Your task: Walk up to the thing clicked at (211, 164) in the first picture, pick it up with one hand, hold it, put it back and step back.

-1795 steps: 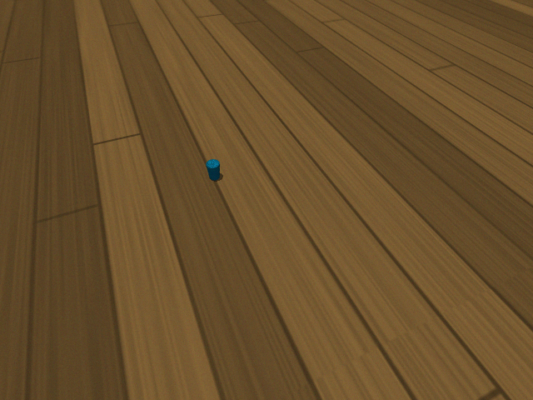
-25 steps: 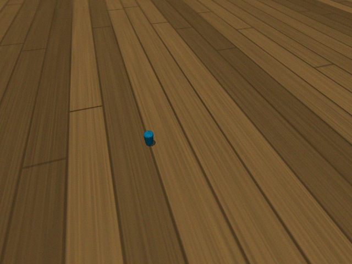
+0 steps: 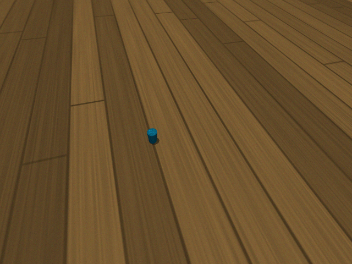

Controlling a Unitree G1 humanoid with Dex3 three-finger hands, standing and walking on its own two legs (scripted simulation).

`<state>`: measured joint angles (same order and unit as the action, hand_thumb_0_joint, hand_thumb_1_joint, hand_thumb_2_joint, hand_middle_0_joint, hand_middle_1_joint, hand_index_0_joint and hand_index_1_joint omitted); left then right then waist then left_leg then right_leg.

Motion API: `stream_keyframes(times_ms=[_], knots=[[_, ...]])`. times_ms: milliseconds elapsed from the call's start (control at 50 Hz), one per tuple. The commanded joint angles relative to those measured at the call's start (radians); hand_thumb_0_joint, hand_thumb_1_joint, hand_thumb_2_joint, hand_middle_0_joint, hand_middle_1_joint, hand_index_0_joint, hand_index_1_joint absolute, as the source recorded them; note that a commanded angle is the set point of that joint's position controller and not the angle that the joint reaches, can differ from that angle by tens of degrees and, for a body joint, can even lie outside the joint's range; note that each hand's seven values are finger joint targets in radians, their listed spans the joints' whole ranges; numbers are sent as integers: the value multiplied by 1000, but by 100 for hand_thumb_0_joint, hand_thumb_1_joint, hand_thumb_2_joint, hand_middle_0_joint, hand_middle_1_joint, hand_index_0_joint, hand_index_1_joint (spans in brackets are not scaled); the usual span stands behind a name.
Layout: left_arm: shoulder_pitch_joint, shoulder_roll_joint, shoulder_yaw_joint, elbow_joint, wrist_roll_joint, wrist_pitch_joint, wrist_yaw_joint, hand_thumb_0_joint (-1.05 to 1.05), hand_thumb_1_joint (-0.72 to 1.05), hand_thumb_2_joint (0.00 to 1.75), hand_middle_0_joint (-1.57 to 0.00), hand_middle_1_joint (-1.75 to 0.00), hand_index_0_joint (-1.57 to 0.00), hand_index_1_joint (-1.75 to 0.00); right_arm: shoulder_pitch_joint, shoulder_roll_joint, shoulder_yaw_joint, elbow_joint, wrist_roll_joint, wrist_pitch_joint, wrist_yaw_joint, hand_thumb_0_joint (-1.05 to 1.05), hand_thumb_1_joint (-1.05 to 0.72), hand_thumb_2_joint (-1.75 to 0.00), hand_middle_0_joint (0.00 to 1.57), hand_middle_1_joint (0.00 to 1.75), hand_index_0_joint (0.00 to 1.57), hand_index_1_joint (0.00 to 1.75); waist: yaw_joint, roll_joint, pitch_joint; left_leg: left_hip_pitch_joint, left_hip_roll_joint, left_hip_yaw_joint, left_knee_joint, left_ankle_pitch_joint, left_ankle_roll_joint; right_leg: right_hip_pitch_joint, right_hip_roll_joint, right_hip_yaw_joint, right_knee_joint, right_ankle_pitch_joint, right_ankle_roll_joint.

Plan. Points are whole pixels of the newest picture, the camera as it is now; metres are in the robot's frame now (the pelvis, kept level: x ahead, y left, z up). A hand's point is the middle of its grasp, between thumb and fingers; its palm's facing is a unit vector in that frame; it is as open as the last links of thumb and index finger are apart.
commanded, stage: step back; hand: left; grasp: from above
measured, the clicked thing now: (152, 136) +1.06 +0.18 -0.71
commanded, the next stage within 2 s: stand in 0.06 s
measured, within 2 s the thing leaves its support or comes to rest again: neither
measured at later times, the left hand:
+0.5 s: hand out of the picture +0.09 +0.23 -0.14, palm faces -0.02 -0.94 -0.34, open 7.4 cm
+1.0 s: hand out of the picture +0.04 +0.24 -0.14, palm faces -0.01 -0.94 -0.35, open 7.4 cm
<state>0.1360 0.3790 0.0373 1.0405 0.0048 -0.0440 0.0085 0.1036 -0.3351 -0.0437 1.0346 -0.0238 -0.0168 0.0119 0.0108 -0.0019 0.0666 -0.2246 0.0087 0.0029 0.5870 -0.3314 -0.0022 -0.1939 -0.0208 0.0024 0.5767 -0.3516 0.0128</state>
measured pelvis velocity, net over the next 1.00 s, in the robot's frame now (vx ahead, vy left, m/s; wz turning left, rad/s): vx -0.02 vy -0.02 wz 0.01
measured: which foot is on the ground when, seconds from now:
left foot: down 0.00-1.00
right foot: down 0.00-1.00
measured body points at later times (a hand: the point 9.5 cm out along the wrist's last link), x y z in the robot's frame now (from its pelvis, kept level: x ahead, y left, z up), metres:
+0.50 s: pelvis -0.01 -0.02 +0.02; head +0.00 -0.02 +0.47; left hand +0.09 +0.28 -0.11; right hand +0.08 -0.32 -0.11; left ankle -0.01 +0.12 -0.73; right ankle -0.03 -0.13 -0.73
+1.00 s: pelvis -0.02 -0.02 +0.02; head -0.01 -0.02 +0.47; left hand +0.04 +0.29 -0.11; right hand +0.03 -0.32 -0.12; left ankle -0.01 +0.12 -0.73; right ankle -0.03 -0.13 -0.73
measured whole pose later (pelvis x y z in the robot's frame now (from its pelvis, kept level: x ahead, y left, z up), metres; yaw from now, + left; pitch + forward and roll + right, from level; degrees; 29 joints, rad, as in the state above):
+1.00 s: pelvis -0.02 -0.02 +0.02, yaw +0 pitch -2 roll +0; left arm 0.11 0.35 0.01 1.16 0.00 -0.02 -0.01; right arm 0.13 -0.35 0.00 1.16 -0.02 -0.01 0.01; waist -0.01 0.01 0.06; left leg -0.14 0.03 -0.01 0.32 -0.15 -0.03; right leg -0.12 0.00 -0.01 0.33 -0.18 -0.01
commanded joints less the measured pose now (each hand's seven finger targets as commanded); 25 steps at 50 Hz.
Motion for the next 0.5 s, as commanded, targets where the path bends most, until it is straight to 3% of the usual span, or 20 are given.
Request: stream_keyframes(times_ms=[0,20,40,60,120,240,340,440,480], knots=[[-43,195,37,-63,0,-11,15,0,90,90,-20,-30,-20,-30,-23,-235,-51,-51,12,-22,-20,0,-90,-90,20,30,20,30,-2,34,-130,82,144,-128,-102,502,91,29,-56,36,2,395,-59],[-49,196,35,-63,3,-10,16,0,90,90,-20,-30,-20,-30,-30,-243,-55,-52,12,-20,-22,0,-90,-90,20,30,20,30,-4,37,-137,91,146,-125,-93,518,97,31,-51,27,4,390,-56],[-57,169,19,-39,-9,1,12,0,90,90,-20,-30,-20,-30,-30,-249,-37,-41,17,-28,-25,0,-90,-90,20,30,20,30,-7,-5,-123,88,162,-159,-127,650,92,59,-69,65,-56,448,-37],[-55,177,21,-39,-10,5,11,0,90,90,-20,-30,-20,-30,-40,-247,-36,-38,18,-28,-26,0,-90,-90,20,30,20,30,-3,12,-137,110,154,-136,-130,687,76,80,-77,65,-73,484,-36],[-70,180,17,-25,-9,10,13,0,90,90,-20,-30,-20,-30,-56,-231,-26,-23,24,-29,-30,0,-90,-90,20,30,20,30,-5,27,-167,183,129,-98,-139,705,44,109,-88,66,-105,569,-43],[-118,188,11,3,-4,8,8,0,90,90,-20,-30,-20,-30,-101,-210,-11,-1,26,-14,-22,0,-90,-90,20,30,20,30,-14,-4,-142,160,113,-81,-232,455,27,146,-105,76,-231,464,-32],[-129,185,10,26,-3,4,4,0,90,90,-20,-30,-20,-30,-109,-212,-7,21,22,-20,-18,0,-90,-90,20,30,20,30,-13,2,-145,172,122,-80,-268,431,18,161,-112,80,-265,442,-30],[-134,184,10,40,0,2,0,0,90,90,-20,-30,-20,-30,-110,-210,-2,35,20,-19,-16,0,-90,-90,20,30,20,30,-13,6,-110,150,120,-82,-303,314,12,133,-110,84,-304,337,-27],[-128,189,11,45,0,1,-1,0,90,90,-20,-30,-20,-30,-107,-207,0,39,19,-19,-15,0,-90,-90,20,30,20,30,-14,1,-103,158,116,-79,-305,306,8,115,-112,90,-317,339,-28]])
